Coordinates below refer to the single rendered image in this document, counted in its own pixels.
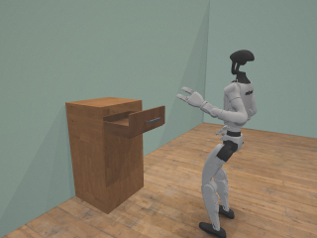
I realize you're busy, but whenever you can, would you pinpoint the cabinet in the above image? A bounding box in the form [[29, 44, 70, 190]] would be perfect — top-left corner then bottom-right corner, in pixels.
[[65, 97, 144, 214]]

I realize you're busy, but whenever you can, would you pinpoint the robot left forearm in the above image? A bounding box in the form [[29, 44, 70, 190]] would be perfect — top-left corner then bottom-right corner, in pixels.
[[200, 101, 246, 123]]

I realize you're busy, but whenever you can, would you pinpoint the handle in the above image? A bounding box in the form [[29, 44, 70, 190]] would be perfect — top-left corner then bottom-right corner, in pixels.
[[145, 117, 161, 124]]

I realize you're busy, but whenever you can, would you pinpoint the robot torso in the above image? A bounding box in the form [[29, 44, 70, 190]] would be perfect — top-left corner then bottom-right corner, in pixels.
[[223, 79, 253, 153]]

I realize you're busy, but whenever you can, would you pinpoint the right robot upper arm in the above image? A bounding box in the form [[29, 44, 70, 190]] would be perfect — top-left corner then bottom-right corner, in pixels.
[[248, 82, 258, 117]]

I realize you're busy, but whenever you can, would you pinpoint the left robot hand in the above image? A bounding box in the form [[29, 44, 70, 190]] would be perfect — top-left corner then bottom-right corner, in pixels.
[[176, 86, 205, 108]]

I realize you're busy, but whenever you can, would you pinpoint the left robot shin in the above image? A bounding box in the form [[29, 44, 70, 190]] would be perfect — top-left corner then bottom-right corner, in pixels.
[[201, 184, 220, 231]]

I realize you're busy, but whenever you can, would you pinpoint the left robot upper arm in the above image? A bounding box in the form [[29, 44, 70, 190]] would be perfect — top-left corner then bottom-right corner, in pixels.
[[224, 82, 248, 126]]

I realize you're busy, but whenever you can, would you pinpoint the right robot hand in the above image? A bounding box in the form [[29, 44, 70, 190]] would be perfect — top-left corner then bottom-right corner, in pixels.
[[216, 125, 228, 140]]

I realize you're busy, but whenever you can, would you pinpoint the drawer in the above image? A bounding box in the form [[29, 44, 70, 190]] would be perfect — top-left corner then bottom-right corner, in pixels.
[[103, 105, 165, 139]]

